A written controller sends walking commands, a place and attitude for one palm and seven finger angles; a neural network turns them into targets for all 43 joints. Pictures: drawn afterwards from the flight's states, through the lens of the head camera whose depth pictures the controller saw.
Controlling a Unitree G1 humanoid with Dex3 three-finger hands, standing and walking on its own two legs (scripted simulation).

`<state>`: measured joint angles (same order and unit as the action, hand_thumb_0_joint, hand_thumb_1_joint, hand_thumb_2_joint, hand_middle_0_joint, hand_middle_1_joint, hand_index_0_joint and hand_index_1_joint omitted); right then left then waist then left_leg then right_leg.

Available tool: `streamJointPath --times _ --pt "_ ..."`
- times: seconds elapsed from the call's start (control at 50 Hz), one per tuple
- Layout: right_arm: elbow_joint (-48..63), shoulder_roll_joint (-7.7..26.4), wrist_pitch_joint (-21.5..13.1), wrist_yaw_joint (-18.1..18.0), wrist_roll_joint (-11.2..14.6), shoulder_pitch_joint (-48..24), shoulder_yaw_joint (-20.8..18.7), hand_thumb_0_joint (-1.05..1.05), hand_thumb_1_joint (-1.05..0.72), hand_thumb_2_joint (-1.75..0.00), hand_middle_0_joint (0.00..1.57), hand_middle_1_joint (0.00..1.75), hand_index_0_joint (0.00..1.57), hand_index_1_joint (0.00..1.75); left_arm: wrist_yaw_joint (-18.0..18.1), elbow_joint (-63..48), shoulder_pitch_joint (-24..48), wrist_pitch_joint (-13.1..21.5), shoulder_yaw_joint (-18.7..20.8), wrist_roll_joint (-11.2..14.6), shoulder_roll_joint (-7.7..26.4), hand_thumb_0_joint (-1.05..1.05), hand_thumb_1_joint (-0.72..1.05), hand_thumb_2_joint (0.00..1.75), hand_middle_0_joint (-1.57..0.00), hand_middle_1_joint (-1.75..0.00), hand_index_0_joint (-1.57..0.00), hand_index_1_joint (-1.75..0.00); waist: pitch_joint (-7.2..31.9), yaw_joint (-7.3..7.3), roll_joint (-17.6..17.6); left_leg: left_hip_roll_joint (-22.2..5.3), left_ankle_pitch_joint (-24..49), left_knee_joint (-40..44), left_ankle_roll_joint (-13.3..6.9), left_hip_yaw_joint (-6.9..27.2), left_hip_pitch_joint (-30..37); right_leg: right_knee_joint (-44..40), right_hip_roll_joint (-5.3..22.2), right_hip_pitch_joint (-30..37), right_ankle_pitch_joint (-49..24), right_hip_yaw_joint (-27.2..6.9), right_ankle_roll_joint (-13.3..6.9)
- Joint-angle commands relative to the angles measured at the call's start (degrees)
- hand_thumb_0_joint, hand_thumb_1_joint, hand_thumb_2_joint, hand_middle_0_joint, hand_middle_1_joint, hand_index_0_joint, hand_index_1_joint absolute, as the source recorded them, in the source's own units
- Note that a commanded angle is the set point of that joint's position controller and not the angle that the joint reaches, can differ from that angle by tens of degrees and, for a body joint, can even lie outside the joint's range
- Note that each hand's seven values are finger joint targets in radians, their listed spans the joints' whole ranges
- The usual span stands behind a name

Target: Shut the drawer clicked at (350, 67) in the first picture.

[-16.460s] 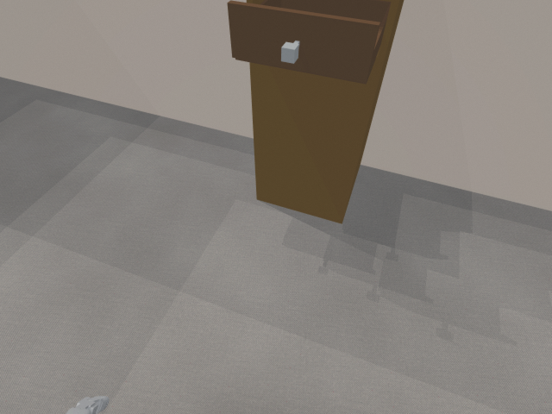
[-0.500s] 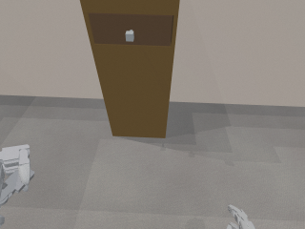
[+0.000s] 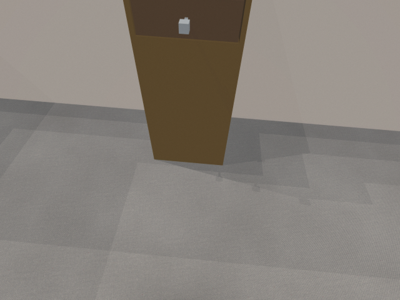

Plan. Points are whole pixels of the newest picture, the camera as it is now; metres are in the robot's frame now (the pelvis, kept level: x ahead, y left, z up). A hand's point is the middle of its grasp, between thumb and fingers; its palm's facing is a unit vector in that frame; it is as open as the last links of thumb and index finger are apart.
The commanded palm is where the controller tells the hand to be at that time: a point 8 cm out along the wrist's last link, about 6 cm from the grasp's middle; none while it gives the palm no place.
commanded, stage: let the arm hang, fingers relaxed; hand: left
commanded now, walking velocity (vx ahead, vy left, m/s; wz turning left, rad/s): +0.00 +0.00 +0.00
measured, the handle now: (185, 24) +0.93 +0.12 +0.10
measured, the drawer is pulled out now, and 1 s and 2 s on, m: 0.00 0.00 0.00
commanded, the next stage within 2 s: look to check the result in 0.62 s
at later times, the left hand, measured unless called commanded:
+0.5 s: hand out of the picture +0.02 +0.16 -0.17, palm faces +0.01 -0.98 -0.19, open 7.3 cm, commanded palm none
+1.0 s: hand out of the picture +0.03 +0.17 -0.17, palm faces +0.01 -0.97 -0.24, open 7.4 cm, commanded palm none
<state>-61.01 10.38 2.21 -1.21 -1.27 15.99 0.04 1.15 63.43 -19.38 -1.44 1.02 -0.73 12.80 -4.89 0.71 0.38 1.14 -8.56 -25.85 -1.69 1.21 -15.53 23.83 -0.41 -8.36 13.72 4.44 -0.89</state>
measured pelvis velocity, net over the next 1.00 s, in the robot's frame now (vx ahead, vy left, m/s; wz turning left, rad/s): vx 0.02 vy -0.02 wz -0.02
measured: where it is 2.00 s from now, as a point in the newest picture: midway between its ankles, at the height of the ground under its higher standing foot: outside the picture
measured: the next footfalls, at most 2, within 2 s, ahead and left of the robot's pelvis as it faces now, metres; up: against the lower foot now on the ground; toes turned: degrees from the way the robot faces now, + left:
none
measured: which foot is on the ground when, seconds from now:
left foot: down 0.00-1.00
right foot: down 0.00-1.00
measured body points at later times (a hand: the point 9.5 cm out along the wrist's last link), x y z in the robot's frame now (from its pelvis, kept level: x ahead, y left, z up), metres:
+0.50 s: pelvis +0.00 -0.01 +0.00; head +0.01 -0.02 +0.45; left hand +0.02 +0.21 -0.16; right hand -0.01 -0.22 -0.17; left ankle +0.06 +0.10 -0.74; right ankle -0.01 -0.11 -0.74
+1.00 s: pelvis +0.02 -0.02 +0.00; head +0.04 -0.03 +0.45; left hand +0.03 +0.22 -0.15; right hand +0.02 -0.25 -0.16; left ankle +0.06 +0.10 -0.74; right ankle -0.01 -0.11 -0.74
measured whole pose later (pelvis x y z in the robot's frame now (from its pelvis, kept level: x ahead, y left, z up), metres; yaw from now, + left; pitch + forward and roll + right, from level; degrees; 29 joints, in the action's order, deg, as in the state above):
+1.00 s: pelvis +0.02 -0.02 +0.00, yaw -1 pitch -2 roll +0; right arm -65.0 10.4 0.4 -2.0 -1.1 13.4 -0.7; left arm 1.6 66.3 -14.1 0.5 1.2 -0.4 10.0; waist -4.1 -0.4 1.8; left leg 0.2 -9.1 -22.7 -0.1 0.4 -11.3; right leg 22.1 -1.3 -5.2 14.7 3.4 -2.3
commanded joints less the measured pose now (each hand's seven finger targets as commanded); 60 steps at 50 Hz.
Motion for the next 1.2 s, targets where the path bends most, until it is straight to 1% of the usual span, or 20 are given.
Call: streamJointPath --times 0.0,0.08,0.1,0.16,0.2,0.22,0.24,0.4,0.42,0.44,0.5,0.6,0.62,0.66,0.84,0.94,1.02,1.06,1.12,1.18 --pt "1.29 7.16 -1.58 -0.71 0.35 1.77 -1.80 0.00 -0.90 -0.90 0.20 0.30 0.20 0.30 0.20 -0.16 -0.45 1.61 0.63 0.08 4.93 0.00 0.90 0.90 -0.40 -0.52 -0.40 -0.52 1.16 -1.15 1.74 -6.55 -9.09 8.61 -1.04 7.36 2.46 -5.89 5.12 -3.52 5.34 -5.63 -2.50" --pt "-0.36 6.31 -1.51 -0.80 0.26 3.37 -1.89 0.00 -0.90 -0.90 0.20 0.30 0.20 0.30 0.45 1.64 -1.94 1.56 0.63 0.10 4.18 0.00 0.90 0.90 -0.24 -0.34 -0.24 -0.34 0.13 -0.97 -0.96 -6.18 -9.68 8.71 -1.11 6.76 2.33 -5.93 5.27 -4.37 7.15 -5.45 -2.56" --pt "-0.70 6.13 -1.49 -0.79 0.28 3.40 -1.95 0.00 -0.90 -0.90 0.20 0.30 0.20 0.30 0.53 1.83 -2.22 1.56 0.58 0.05 3.88 0.00 0.90 0.90 -0.20 -0.30 -0.20 -0.30 -0.23 -1.03 -0.61 -6.11 -9.78 8.67 -1.10 6.46 2.64 -6.02 5.31 -5.23 7.66 -5.79 -2.55" --pt "-1.45 5.05 -1.38 -0.75 0.20 4.50 -1.91 0.00 -0.90 -0.90 0.20 0.30 0.20 0.30 0.72 2.14 -2.25 1.49 0.71 0.01 3.62 0.00 0.90 0.90 -0.20 -0.30 -0.20 -0.30 -1.43 -1.10 -1.30 -5.85 -10.26 8.63 -1.08 6.26 1.59 -6.06 5.26 -5.87 9.03 -6.03 -2.56" --pt "-1.74 4.65 -1.41 -0.79 0.13 4.62 -1.92 0.00 -0.90 -0.90 0.20 0.30 0.20 0.30 0.77 2.30 -2.40 1.51 0.76 0.00 3.14 0.00 0.90 0.90 -0.20 -0.30 -0.20 -0.30 -2.13 -1.08 -0.91 -5.63 -9.98 8.35 -1.00 5.78 1.50 -6.12 5.35 -6.76 9.71 -6.28 -2.62" --pt "-1.75 4.60 -1.50 -0.76 0.18 4.72 -2.03 0.00 -0.90 -0.90 0.20 0.30 0.20 0.30 0.84 2.24 -2.92 1.61 0.89 -0.05 3.32 0.00 0.90 0.90 -0.20 -0.30 -0.20 -0.30 -1.27 -0.91 -0.01 -5.44 -8.91 7.87 -1.00 5.55 2.03 -6.08 5.52 -6.61 9.34 -6.31 -2.71" --pt "-2.04 3.73 -1.49 -0.76 0.06 4.82 -1.92 0.00 -0.90 -0.90 0.20 0.30 0.20 0.30 0.88 2.33 -2.47 1.60 0.87 -0.02 2.89 0.00 0.90 0.90 -0.20 -0.30 -0.20 -0.30 -1.63 -1.09 -0.17 -5.41 -9.05 7.84 -0.93 5.40 1.73 -6.11 5.53 -6.71 9.50 -6.31 -2.72" --pt "-2.29 2.59 -2.01 -0.90 0.09 4.67 -1.75 0.00 -0.90 -0.90 0.20 0.30 0.20 0.30 1.00 1.79 -1.10 1.92 1.01 0.07 1.87 0.00 0.90 0.90 -0.20 -0.30 -0.20 -0.30 -2.10 -1.09 0.96 -5.41 -5.20 7.41 -0.63 4.81 1.91 -5.68 5.70 -6.00 5.51 -6.59 -2.58" --pt "-2.02 3.11 -2.12 -0.94 0.24 4.73 -1.89 0.00 -0.90 -0.90 0.20 0.30 0.20 0.30 1.05 1.60 -1.23 2.11 1.07 0.00 2.26 0.00 0.90 0.90 -0.20 -0.30 -0.20 -0.30 -1.10 -1.04 0.24 -5.53 -3.43 6.72 -0.62 4.68 2.42 -5.72 5.66 -5.23 4.34 -6.65 -2.60" --pt "-2.19 2.67 -2.12 -0.93 0.17 4.33 -1.87 0.00 -0.90 -0.90 0.20 0.30 0.20 0.30 1.05 1.65 -0.79 2.17 1.01 0.05 1.86 0.00 0.90 0.90 -0.20 -0.30 -0.20 -0.30 -1.53 -1.08 -0.53 -5.46 -3.01 6.35 -0.52 4.12 2.41 -6.13 6.08 -5.29 4.30 -6.57 -2.62" --pt "-2.33 2.63 -2.18 -0.94 0.13 4.37 -1.80 0.00 -0.90 -0.90 0.20 0.30 0.20 0.30 1.05 1.29 0.18 2.25 1.06 0.15 1.87 0.00 0.90 0.90 -0.20 -0.30 -0.20 -0.30 -1.56 -1.35 0.09 -5.36 -1.79 5.95 -0.24 3.70 3.09 -6.46 6.22 -5.39 3.99 -6.85 -2.68" --pt "-2.26 3.32 -2.48 -1.13 0.17 3.37 -1.83 0.00 -0.90 -0.90 0.20 0.30 0.20 0.30 0.97 1.25 0.98 2.42 1.26 0.22 2.21 0.00 0.90 0.90 -0.20 -0.30 -0.20 -0.30 -0.31 -1.21 1.71 -5.87 1.15 5.92 -0.31 3.99 4.01 -6.14 6.06 -3.49 0.46 -6.86 -2.68" --pt "-2.08 3.79 -2.56 -1.19 0.29 3.53 -1.91 0.00 -0.90 -0.90 0.20 0.30 0.20 0.30 0.97 1.20 0.97 2.54 1.39 0.17 2.53 0.00 0.90 0.90 -0.20 -0.30 -0.20 -0.30 0.70 -1.19 0.61 -6.14 2.56 5.62 -0.37 4.12 4.28 -5.96 5.93 -2.70 -0.63 -6.73 -2.63" --pt "-2.27 3.85 -2.64 -1.23 0.26 3.07 -1.85 0.00 -0.90 -0.90 0.20 0.30 0.20 0.30 0.95 1.25 1.51 2.51 1.37 0.22 2.47 0.00 0.90 0.90 -0.20 -0.30 -0.20 -0.30 0.68 -1.22 1.27 -6.22 3.19 5.82 -0.37 4.11 4.49 -5.98 6.13 -2.04 -1.59 -6.52 -2.54" --pt "-2.43 5.48 -2.43 -1.18 0.26 1.26 -1.90 0.00 -0.90 -0.90 0.20 0.30 0.20 0.30 0.89 1.42 2.52 2.65 1.34 0.24 3.78 0.00 0.90 0.90 -0.20 -0.30 -0.20 -0.30 0.56 -1.38 -0.54 -6.42 3.65 5.67 -0.21 3.65 6.22 -7.29 6.42 -2.09 -2.09 -6.88 -2.63" --pt "-2.28 6.45 -2.62 -1.16 0.34 0.10 -1.92 0.00 -0.90 -0.90 0.20 0.30 0.20 0.30 0.85 1.33 3.04 2.85 1.48 0.26 4.83 0.00 0.90 0.90 -0.20 -0.30 -0.20 -0.30 2.07 -1.29 -0.27 -6.71 5.90 5.68 -0.20 3.59 7.18 -7.23 6.66 -0.58 -5.33 -7.01 -2.54" --pt "-2.05 7.39 -2.52 -1.12 0.40 -0.77 -2.01 0.00 -0.90 -0.90 0.20 0.30 0.20 0.30 0.85 1.11 3.45 2.97 1.45 0.21 5.55 0.00 0.90 0.90 -0.20 -0.30 -0.20 -0.30 1.64 -1.27 -1.10 -6.71 6.17 5.56 0.00 3.41 7.42 -7.66 6.71 -0.60 -6.64 -7.06 -2.46" --pt "-2.23 7.40 -2.57 -1.08 0.30 -1.31 -1.87 0.00 -0.90 -0.90 0.20 0.30 0.20 0.30 0.80 1.16 3.90 2.93 1.46 0.28 5.72 0.00 0.90 0.90 -0.20 -0.30 -0.20 -0.30 1.76 -1.25 0.25 -6.72 5.97 5.82 0.08 3.37 7.34 -7.74 6.84 -0.18 -6.66 -7.10 -2.48" --pt "-1.93 8.16 -2.55 -1.09 0.35 -1.85 -1.99 0.00 -0.90 -0.90 0.20 0.30 0.20 0.30 0.78 1.02 4.14 3.04 1.52 0.20 6.20 0.00 0.90 0.90 -0.20 -0.30 -0.20 -0.30 1.79 -1.21 -0.77 -6.87 6.53 5.80 0.10 3.40 7.67 -7.95 6.83 -0.16 -7.63 -7.13 -2.41" --pt "-2.04 8.37 -2.62 -1.09 0.31 -2.38 -1.95 0.00 -0.90 -0.90 0.20 0.30 0.20 0.30 0.73 0.82 4.91 3.07 1.57 0.30 6.61 0.00 0.90 0.90 -0.20 -0.30 -0.20 -0.30 2.12 -1.28 -0.14 -6.94 6.53 5.99 0.25 3.24 7.62 -8.02 6.97 0.67 -8.61 -7.24 -2.42"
